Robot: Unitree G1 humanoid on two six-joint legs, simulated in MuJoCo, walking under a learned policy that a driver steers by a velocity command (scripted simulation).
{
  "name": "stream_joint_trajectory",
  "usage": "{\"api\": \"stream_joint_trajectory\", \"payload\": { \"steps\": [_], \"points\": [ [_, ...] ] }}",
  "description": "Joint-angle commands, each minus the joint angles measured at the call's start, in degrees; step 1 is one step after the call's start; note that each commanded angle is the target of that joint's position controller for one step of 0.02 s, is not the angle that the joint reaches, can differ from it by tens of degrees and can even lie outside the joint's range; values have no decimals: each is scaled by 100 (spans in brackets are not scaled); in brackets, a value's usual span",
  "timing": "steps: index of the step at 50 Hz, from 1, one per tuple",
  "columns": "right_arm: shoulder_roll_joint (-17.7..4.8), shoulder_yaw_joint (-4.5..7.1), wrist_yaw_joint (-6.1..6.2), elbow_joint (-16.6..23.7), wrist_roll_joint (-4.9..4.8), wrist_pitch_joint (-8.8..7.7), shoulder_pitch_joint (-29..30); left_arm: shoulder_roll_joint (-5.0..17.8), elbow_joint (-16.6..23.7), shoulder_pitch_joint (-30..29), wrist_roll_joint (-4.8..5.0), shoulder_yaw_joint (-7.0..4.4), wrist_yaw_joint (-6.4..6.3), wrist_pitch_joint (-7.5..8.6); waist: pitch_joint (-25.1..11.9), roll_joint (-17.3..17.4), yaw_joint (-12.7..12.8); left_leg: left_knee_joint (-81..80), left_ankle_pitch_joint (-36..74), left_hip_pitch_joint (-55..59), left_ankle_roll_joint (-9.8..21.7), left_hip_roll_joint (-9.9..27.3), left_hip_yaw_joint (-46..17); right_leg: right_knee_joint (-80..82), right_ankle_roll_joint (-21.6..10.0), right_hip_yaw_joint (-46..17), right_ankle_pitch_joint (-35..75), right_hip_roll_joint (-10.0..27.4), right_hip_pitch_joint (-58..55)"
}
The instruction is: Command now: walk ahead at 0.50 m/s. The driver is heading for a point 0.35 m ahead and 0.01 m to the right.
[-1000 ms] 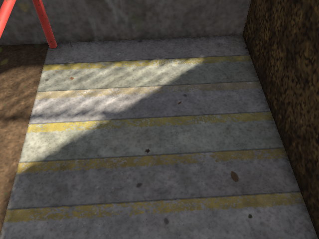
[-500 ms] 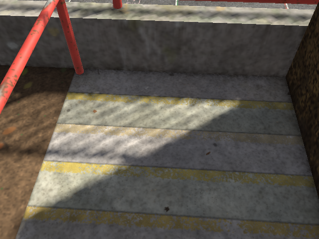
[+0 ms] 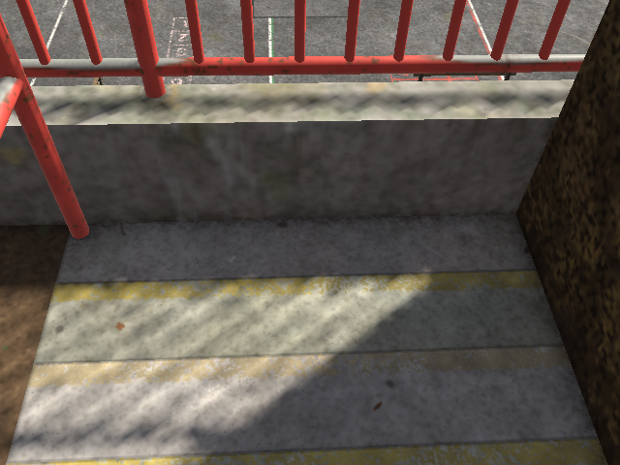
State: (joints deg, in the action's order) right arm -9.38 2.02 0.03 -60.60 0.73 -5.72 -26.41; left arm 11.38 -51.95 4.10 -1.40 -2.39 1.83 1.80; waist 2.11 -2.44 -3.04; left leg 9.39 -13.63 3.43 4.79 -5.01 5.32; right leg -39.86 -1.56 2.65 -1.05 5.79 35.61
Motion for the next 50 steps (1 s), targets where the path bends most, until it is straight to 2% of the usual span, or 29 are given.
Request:
{"api": "stream_joint_trajectory", "payload": {
  "steps": [1,3,5,6,7,8,9,10,11,12,13,14,15,16,18,20,22,25,28,29,30,31,32,33,34,36,38,41,50],
  "points": [
    [-788,128,58,60,40,-31,-454,269,521,-732,12,-10,-10,111,431,643,-42,-55,2840,162,637,1681,-688,446,-122,199,-38,-199,214],
    [-853,148,95,29,68,-13,-402,330,576,-725,13,-30,-20,157,428,665,49,213,3424,429,612,1805,-657,681,-282,219,-404,-295,22],
    [-960,177,118,42,84,0,-193,441,430,-157,10,-96,-75,212,135,742,355,954,4882,452,485,1799,-522,911,-496,349,-846,-606,-879],
    [-999,187,111,46,75,26,-95,530,178,606,-7,-161,-119,255,-249,674,684,1824,5266,364,400,1674,-408,1210,-622,436,-779,-800,-1738],
    [-939,161,100,103,29,36,-16,737,-145,1616,-98,-258,-175,315,-808,502,1070,3025,4503,-382,290,1451,-250,1366,-806,166,-547,-558,-3165],
    [-553,57,43,333,-161,29,-225,1323,-268,2478,-245,-412,-233,340,-1615,-394,1175,5041,2111,-2114,58,875,80,1519,-1289,-1844,-1124,995,-4887],
    [-572,120,29,282,-221,29,-597,1469,-282,2337,-108,-461,-173,255,-2040,-1064,901,6603,-1626,-3304,-32,-25,-318,2270,-1855,-4045,-284,1946,-5342],
    [-817,192,66,327,-103,76,-176,1240,-156,1627,65,-397,-146,224,-1273,-236,637,6846,-1266,-3610,8,394,-855,2226,-1719,-3205,340,1715,-4572],
    [-664,158,67,405,-52,58,174,817,-94,1183,89,-271,-138,266,-611,63,518,6633,-954,-3594,-33,562,-839,2276,-1599,-2355,1327,1525,-3744],
    [-521,146,73,381,-22,78,239,519,-132,1024,73,-177,-140,312,-289,200,338,6252,-808,-3371,-63,736,-803,2380,-1361,-1700,2106,1227,-3185],
    [-499,159,62,375,70,153,226,326,-210,988,100,-110,-171,345,-179,98,196,5888,-762,-3136,-126,831,-798,2473,-1178,-1221,2445,961,-2817],
    [-422,157,43,318,120,238,87,249,-284,1061,80,-64,-188,375,-188,-34,104,5668,-698,-2830,-175,817,-755,2488,-1058,-927,2886,855,-2582],
    [-378,160,29,291,128,302,42,275,-356,1211,62,-49,-190,414,-273,-58,66,5550,-623,-2676,-217,744,-695,2477,-1064,-785,3368,801,-2532],
    [-347,158,21,285,121,352,26,399,-401,1271,70,-60,-196,440,-308,-90,-9,5407,-528,-2637,-267,702,-633,2482,-1090,-628,3666,752,-2485],
    [-338,144,21,310,110,427,211,567,-419,1283,51,-58,-211,452,-359,-115,-66,4929,-259,-2697,-328,704,-547,2483,-1091,-383,3843,661,-2485],
    [-318,101,36,378,88,460,562,518,-449,1279,46,-1,-226,411,-322,-231,-31,4186,52,-2644,-366,737,-434,2451,-977,-138,3764,490,-2467],
    [-303,51,61,434,52,478,917,497,-523,1431,43,37,-240,370,-345,-342,108,3583,319,-2477,-368,722,-325,2417,-909,-49,3632,445,-2541],
    [-356,14,131,409,16,488,1129,491,-654,1655,25,67,-268,296,-385,-347,250,3018,357,-2230,-342,685,-284,2279,-922,-141,3234,535,-2743],
    [-353,-11,187,317,21,448,1111,419,-709,1583,33,107,-314,200,-220,-266,232,2180,225,-1834,-252,672,-297,2049,-887,-409,2222,648,-2720],
    [-319,-36,202,256,38,409,996,404,-723,1515,63,116,-333,170,-163,-105,129,1476,772,-1431,-220,726,-357,1912,-731,-442,1587,571,-2579],
    [-554,-2,231,181,71,352,828,353,-737,1652,47,128,-348,161,-244,227,166,1181,1802,-894,-187,1100,-762,1741,-504,-454,725,376,-2373],
    [-885,46,248,167,101,289,708,313,-758,2014,24,112,-359,146,-314,613,437,1340,3224,-526,-65,1673,-1279,1552,-347,-285,-517,5,-2105],
    [-786,4,233,132,-25,320,958,-122,-986,2609,120,200,-367,70,-362,1189,665,1358,3495,-861,376,1954,-1500,1784,-235,-110,-1703,-310,-2329],
    [-484,-58,184,161,-28,345,1108,46,-1077,2461,84,186,-408,4,-132,1013,554,1215,2866,-1238,335,1816,-1527,1975,-178,-155,-1701,-313,-2593],
    [-404,-73,160,169,-22,361,1224,175,-1050,2206,70,146,-417,-30,91,863,499,1153,2327,-1458,169,1548,-1345,2064,-162,-232,-1395,-285,-2683],
    [-403,-76,204,96,-43,386,1129,288,-1000,1878,74,114,-392,-57,71,662,391,1084,1907,-1456,-10,1241,-1106,2125,-181,-336,-859,-124,-2840],
    [-417,-66,237,-19,-76,389,1012,119,-1051,1864,84,169,-385,-46,-1,523,375,1082,1924,-1226,-46,1180,-1049,2185,-159,-352,-729,-52,-2845],
    [-405,-67,238,-90,-58,399,984,108,-1150,1833,86,182,-429,-56,-5,324,347,1069,2012,-1085,-30,1198,-1057,2261,-117,-347,-754,-36,-2864],
    [-344,-100,248,-329,-45,445,851,46,-1344,1851,84,234,-467,-114,139,225,321,921,1667,-1111,-55,1127,-1028,2310,-94,-356,-850,26,-2869]
  ]
}}
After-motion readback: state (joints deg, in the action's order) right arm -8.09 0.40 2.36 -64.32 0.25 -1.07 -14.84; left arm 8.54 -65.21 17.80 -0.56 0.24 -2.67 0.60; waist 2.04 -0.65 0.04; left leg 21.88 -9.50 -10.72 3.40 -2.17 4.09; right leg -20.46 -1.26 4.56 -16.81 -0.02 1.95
